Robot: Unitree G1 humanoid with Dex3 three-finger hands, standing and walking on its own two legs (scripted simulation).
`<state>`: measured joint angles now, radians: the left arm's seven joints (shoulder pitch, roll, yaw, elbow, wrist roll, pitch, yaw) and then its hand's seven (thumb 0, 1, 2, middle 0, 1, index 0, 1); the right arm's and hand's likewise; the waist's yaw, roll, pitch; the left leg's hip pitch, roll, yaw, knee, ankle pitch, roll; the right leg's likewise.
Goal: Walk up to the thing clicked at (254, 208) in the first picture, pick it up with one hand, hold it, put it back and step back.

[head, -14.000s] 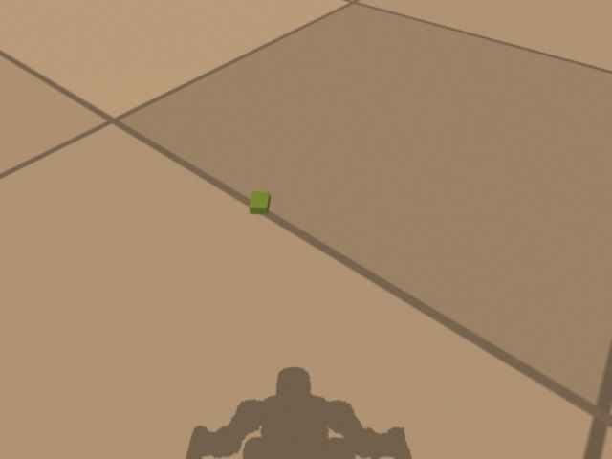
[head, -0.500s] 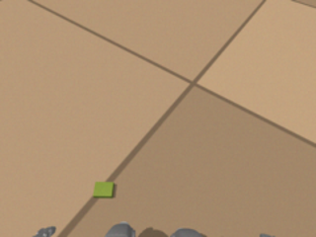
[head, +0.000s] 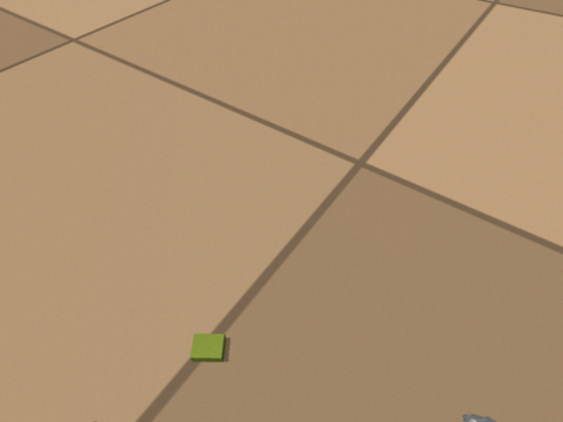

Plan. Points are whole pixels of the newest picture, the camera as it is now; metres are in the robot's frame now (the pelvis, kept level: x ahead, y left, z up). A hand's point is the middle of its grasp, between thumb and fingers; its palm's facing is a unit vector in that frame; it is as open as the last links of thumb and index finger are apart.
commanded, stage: walk up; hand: left
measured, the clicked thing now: (208, 347) +0.46 +0.29 -0.74
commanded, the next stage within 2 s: none
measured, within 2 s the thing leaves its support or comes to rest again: neither
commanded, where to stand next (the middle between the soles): +0.08 +0.04 m, yaw -1 degrees
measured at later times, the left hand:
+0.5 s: hand out of the picture +0.06 +0.27 -0.14, palm faces +0.00 -0.94 -0.34, open 7.4 cm
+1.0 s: hand out of the picture +0.09 +0.26 -0.14, palm faces +0.03 -0.94 -0.34, open 7.4 cm
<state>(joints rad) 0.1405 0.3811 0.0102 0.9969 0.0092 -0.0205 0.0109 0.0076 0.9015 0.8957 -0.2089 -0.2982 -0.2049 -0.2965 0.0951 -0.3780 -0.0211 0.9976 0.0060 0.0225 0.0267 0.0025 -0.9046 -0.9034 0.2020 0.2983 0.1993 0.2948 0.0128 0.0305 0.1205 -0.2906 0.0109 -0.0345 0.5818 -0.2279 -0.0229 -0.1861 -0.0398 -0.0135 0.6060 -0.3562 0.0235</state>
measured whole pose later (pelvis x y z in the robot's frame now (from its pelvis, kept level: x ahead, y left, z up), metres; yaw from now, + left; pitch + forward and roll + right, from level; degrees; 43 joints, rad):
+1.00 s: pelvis +0.01 +0.01 +0.02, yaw +3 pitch -2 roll -1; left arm 0.08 0.35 0.01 1.15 0.01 -0.01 0.00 0.01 0.90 0.90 -0.21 -0.30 -0.20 -0.30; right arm 0.07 -0.34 -0.01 1.14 0.00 0.01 0.02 0.00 -0.90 -0.90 0.20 0.30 0.20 0.29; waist 0.00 0.01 0.06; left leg -0.21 0.00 -0.08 0.38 -0.13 -0.02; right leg -0.06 -0.04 -0.06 0.33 -0.24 0.03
